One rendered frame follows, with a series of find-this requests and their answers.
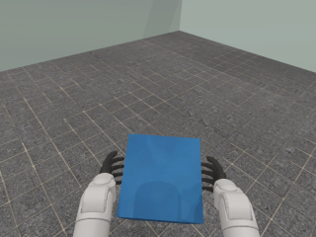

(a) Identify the robot right forearm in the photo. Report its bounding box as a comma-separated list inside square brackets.
[213, 179, 260, 237]

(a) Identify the robot left hand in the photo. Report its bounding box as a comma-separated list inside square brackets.
[99, 151, 124, 185]

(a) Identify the robot right hand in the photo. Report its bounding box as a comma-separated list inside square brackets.
[200, 156, 227, 193]

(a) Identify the robot left forearm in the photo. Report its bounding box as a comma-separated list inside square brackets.
[72, 173, 117, 237]

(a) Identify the carton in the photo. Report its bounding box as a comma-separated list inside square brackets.
[117, 133, 203, 224]

